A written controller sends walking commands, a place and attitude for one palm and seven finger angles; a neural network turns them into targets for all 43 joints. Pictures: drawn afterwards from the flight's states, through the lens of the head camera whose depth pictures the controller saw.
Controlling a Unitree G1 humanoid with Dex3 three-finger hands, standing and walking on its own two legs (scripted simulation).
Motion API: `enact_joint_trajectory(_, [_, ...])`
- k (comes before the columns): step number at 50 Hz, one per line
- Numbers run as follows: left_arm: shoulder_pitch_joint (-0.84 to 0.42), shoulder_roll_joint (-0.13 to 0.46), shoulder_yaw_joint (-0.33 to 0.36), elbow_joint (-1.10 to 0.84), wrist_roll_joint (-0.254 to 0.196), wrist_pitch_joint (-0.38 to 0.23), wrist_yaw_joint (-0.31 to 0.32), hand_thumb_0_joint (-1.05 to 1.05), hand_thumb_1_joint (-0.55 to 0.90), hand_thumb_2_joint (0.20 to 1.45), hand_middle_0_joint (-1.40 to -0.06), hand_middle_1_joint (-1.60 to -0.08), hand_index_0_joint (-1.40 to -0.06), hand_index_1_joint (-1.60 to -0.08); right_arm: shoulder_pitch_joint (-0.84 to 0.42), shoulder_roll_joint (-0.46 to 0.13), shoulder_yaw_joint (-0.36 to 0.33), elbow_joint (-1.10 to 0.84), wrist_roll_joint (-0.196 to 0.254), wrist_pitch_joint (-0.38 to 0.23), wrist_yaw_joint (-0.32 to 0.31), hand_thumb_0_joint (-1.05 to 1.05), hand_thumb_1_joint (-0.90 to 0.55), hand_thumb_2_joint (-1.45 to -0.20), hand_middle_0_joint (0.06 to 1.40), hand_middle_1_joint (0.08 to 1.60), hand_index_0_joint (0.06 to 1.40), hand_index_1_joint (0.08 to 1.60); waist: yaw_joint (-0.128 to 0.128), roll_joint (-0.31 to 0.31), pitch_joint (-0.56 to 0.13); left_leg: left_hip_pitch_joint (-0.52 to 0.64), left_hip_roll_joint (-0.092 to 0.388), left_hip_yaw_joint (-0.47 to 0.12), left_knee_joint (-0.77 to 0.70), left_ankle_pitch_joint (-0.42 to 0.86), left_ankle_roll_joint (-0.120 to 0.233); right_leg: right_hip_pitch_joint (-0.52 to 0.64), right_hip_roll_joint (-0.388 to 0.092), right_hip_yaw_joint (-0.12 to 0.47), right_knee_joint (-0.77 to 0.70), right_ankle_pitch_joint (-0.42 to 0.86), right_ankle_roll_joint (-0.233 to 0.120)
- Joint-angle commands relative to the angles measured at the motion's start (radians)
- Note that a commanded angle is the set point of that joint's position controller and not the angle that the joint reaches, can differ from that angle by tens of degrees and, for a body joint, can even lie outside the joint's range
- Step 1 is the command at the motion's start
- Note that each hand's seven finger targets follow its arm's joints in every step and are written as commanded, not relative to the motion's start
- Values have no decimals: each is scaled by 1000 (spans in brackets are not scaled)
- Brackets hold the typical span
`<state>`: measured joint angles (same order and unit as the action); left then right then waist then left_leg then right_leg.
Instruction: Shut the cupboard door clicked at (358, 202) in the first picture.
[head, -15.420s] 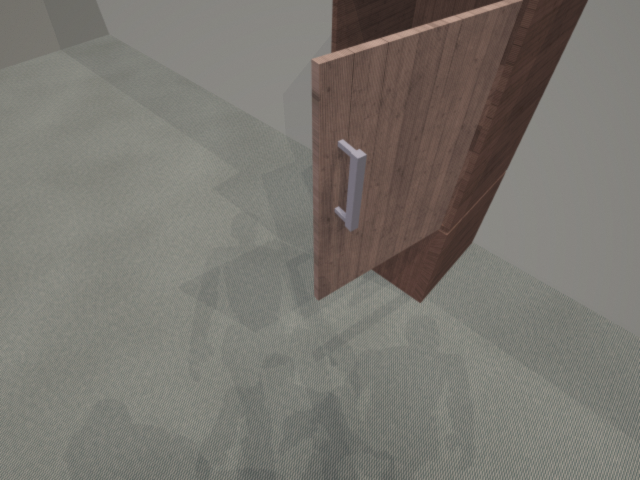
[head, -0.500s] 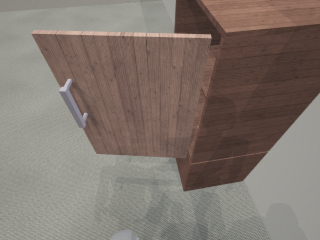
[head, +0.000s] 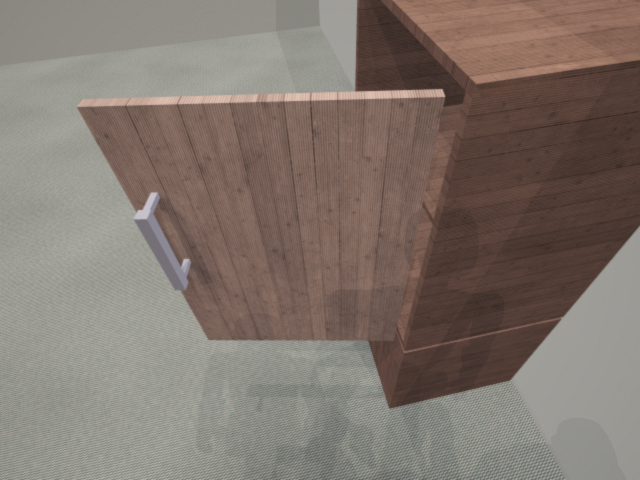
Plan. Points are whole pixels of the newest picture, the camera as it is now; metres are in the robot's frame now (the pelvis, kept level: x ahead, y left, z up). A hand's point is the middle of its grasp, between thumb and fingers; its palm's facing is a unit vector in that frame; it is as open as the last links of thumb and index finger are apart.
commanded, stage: come to a stop and stand still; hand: left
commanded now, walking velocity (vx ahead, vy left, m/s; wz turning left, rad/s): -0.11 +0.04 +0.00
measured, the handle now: (167, 244) +0.44 +0.26 +0.03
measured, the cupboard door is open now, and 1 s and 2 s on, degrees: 77 77 77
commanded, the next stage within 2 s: look again from close up in 0.70 s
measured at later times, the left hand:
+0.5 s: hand out of the picture +0.01 +0.24 -0.16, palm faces +0.00 -0.97 -0.26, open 7.4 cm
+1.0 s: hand out of the picture -0.01 +0.22 -0.17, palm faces -0.01 -0.98 -0.18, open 7.3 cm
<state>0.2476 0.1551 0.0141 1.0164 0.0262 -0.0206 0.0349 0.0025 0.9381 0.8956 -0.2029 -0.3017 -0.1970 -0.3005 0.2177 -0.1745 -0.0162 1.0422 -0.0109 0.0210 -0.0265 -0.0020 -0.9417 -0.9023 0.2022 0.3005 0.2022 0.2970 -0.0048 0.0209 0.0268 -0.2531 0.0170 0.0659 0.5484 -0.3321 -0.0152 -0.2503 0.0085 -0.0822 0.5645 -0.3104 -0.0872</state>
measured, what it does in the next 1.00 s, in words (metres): shifts its weight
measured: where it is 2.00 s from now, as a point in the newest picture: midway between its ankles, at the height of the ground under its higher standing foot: outside the picture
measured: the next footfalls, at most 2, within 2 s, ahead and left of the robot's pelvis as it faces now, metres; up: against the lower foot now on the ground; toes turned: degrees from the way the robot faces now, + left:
none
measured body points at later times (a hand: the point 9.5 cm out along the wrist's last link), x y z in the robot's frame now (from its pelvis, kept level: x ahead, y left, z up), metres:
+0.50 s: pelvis -0.03 +0.05 +0.00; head -0.04 +0.02 +0.45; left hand +0.01 +0.29 -0.14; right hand -0.03 -0.17 -0.17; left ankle -0.02 +0.15 -0.73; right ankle +0.00 -0.06 -0.73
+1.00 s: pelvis -0.01 +0.06 +0.01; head +0.02 +0.05 +0.46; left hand -0.01 +0.27 -0.15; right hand -0.01 -0.16 -0.16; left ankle -0.02 +0.15 -0.73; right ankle +0.00 -0.06 -0.73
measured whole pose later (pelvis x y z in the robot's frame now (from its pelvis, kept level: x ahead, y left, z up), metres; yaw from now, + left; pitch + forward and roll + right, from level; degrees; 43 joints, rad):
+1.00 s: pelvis -0.01 +0.06 +0.01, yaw -1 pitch +0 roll +1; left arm 0.29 0.13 -0.02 1.12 0.02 -0.02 0.03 0.01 0.92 0.90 -0.20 -0.30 -0.20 -0.30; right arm 0.27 -0.16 0.03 1.11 -0.01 -0.03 -0.03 0.00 -0.91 -0.90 0.20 0.30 0.20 0.30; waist 0.01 0.01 0.05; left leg -0.17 -0.03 0.08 0.42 -0.26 0.04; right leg -0.22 -0.03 -0.04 0.47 -0.24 0.00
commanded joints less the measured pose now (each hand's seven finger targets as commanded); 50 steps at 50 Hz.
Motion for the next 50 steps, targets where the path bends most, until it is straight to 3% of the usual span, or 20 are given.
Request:
enact_joint_trajectory(1, [40,151,28,-33,-14,-6,9,0,900,900,-200,-300,-200,-300,86,-32,-5,-1,2,-11,-6,0,-900,-900,200,300,200,300,-8,-109,-35,46,38,-42,-85,125,-3,60,-216,202,-144,581,-33])
enact_joint_trajectory(3, [34,150,33,-39,-16,3,7,0,900,900,-200,-300,-200,-300,86,-53,-7,1,-2,-14,-9,0,-900,-900,200,300,200,300,4,-72,-37,80,73,-59,-118,260,3,43,-181,183,-138,470,-1])
enact_joint_trajectory(4, [34,145,34,-39,-13,6,7,0,900,900,-200,-300,-200,-300,76,-53,-7,4,-1,-13,-11,0,-900,-900,200,300,200,300,12,-70,-15,81,81,-55,-124,260,3,26,-167,180,-156,413,9])
enact_joint_trajectory(5, [24,149,36,-38,-15,12,5,0,900,900,-200,-300,-200,-300,72,-57,-9,6,-2,-13,-10,0,-900,-900,200,300,200,300,15,1,-7,68,81,-60,-120,268,4,21,-164,177,-151,369,12])
enact_joint_trajectory(6, [18,155,37,-36,-16,16,5,0,900,900,-200,-300,-200,-300,69,-51,-7,4,-4,-11,-10,0,-900,-900,200,300,200,300,18,16,3,50,84,-66,-129,252,7,24,-160,176,-155,315,13])
enact_joint_trajectory(9, [16,148,36,-32,-13,20,3,0,900,900,-200,-300,-200,-300,83,-44,-8,4,-5,-6,-8,0,-900,-900,200,300,200,300,20,-39,18,34,71,-62,-144,129,10,4,-164,200,-220,122,8])
enact_joint_trajectory(10, [134,152,31,4,-12,-9,43,0,900,900,-200,-300,-200,-300,6,-109,-28,-58,6,-27,-1,0,-900,-900,200,300,200,300,42,28,1,-30,60,-3,67,46,-14,66,-231,287,-208,625,94])
enact_joint_trajectory(11, [85,218,38,-48,-6,-22,38,0,900,900,-200,-300,-200,-300,72,-32,-16,-91,7,-16,7,0,-900,-900,200,300,200,300,2,-23,-106,-96,32,-54,160,-80,3,148,-325,369,-192,573,24])
enact_joint_trajectory(12, [64,193,31,-61,-2,-26,33,0,900,900,-200,-300,-200,-300,71,-33,-17,-97,8,-16,10,0,-900,-900,200,300,200,300,3,-19,-122,-92,46,-71,198,-113,9,117,-321,340,-196,482,-66])
enact_joint_trajectory(13, [25,191,33,-76,1,-25,31,0,900,900,-200,-300,-200,-300,100,-21,-17,-99,9,-16,13,0,-900,-900,200,300,200,300,-22,-16,-124,-64,32,-58,161,-88,9,90,-290,285,-190,424,-98])
enact_joint_trajectory(14, [-1,188,32,-89,0,-22,28,0,900,900,-200,-300,-200,-300,126,-8,-13,-95,4,-18,16,0,-900,-900,200,300,200,300,-26,-9,-113,-1,24,-28,82,-32,7,53,-261,237,-183,369,-98])
enact_joint_trajectory(16, [-23,165,26,-85,-7,-13,20,0,900,900,-200,-300,-200,-300,177,-26,-9,-82,-1,-23,16,0,-900,-900,200,300,200,300,-46,-64,-26,82,26,-37,-52,39,18,-87,-198,202,-194,65,-39])
enact_joint_trajectory(18, [-13,129,19,-86,-14,-2,13,0,900,900,-200,-300,-200,-300,177,-69,-6,-89,-10,-33,13,0,-900,-900,200,300,200,300,-24,-14,59,-7,95,-118,-143,56,52,-101,-109,163,-174,-69,15])
enact_joint_trajectory(19, [-11,124,19,-80,-10,10,11,0,900,900,-200,-300,-200,-300,154,-68,-6,-91,-13,-36,14,0,-900,-900,200,300,200,300,-9,71,92,-76,109,-153,-205,-1,57,-79,-94,136,-153,-105,21])
enact_joint_trajectory(20, [7,120,17,-72,-10,16,7,0,900,900,-200,-300,-200,-300,133,-83,-2,-94,-14,-37,14,0,-900,-900,200,300,200,300,0,110,97,-119,118,-186,-256,-65,65,-38,-69,113,-114,-80,33])
enact_joint_trajectory(23, [52,102,8,-53,-7,18,0,0,900,900,-200,-300,-200,-300,103,-104,-2,-100,-13,-37,11,0,-900,-900,200,300,200,300,23,7,108,-180,115,-200,-316,-203,75,25,-62,99,-101,-43,45])
enact_joint_trajectory(28, [72,108,5,-42,-7,14,-4,0,900,900,-200,-300,-200,-300,126,-104,2,-72,-15,-35,13,0,-900,-900,200,300,200,300,10,-43,83,-122,83,-168,-290,-182,69,-22,-84,144,-153,-120,43])
enact_joint_trajectory(30, [74,107,5,-39,-8,12,-4,0,900,900,-200,-300,-200,-300,128,-100,5,-61,-15,-36,13,0,-900,-900,200,300,200,300,8,-21,82,-107,84,-167,-293,-172,70,-33,-86,143,-155,-112,42])
enact_joint_trajectory(43, [98,97,-12,45,-14,-12,-1,0,900,900,-200,-300,-200,-300,131,-81,21,21,-1,-64,2,0,-900,-900,200,300,200,300,2,-20,-3,48,80,-114,-221,168,62,34,-117,149,-163,149,42])
enact_joint_trajectory(50, [90,95,-12,68,-14,-12,3,0,900,900,-200,-300,-200,-300,114,-75,23,48,0,-65,-6,0,-900,-900,200,300,200,300,4,-13,9,79,83,-104,-202,291,58,66,-123,138,-154,256,44])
